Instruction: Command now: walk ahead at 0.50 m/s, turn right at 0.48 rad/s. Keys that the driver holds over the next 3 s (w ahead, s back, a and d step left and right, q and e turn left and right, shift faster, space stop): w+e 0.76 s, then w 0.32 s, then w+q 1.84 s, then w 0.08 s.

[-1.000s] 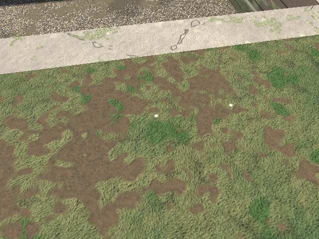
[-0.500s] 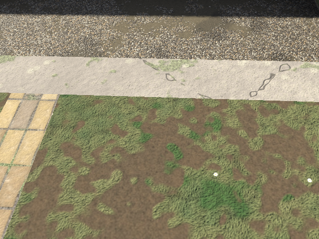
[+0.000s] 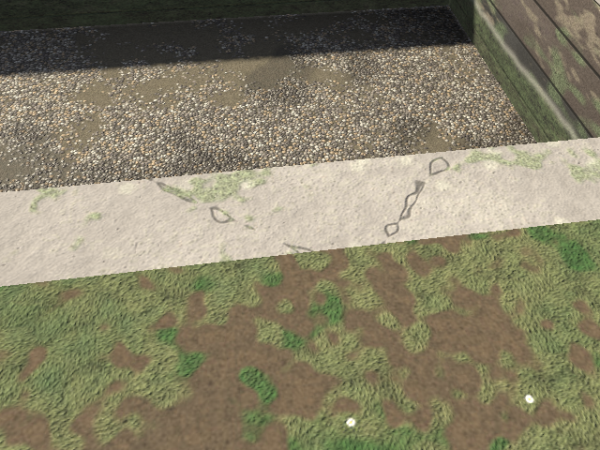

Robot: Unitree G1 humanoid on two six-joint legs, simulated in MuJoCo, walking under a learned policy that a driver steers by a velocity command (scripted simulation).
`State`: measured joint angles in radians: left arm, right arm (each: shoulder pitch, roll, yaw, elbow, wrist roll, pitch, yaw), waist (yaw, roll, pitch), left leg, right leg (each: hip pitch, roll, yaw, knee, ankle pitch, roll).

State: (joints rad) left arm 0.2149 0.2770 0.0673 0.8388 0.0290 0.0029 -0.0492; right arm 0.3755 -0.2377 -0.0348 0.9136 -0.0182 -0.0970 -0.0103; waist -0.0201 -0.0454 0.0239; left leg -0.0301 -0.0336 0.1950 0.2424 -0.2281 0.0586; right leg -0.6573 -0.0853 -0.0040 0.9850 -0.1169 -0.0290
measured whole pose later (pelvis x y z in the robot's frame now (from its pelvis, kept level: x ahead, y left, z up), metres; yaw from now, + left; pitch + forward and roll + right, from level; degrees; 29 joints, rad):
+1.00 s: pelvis +0.53 -0.11 +0.00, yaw -32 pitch +1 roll +1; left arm 0.22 0.30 0.06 0.78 0.04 -0.02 -0.04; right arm 0.34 -0.25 -0.04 0.84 -0.02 -0.09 0.01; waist -0.03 -0.06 0.02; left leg -0.15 -0.03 0.07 0.33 -0.19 0.05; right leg -0.54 0.02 0.09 1.04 -0.27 -0.05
